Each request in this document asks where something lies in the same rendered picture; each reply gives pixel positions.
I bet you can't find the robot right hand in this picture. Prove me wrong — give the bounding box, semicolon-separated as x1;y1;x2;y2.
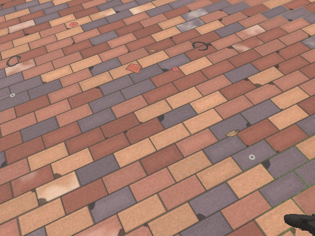
283;213;315;236

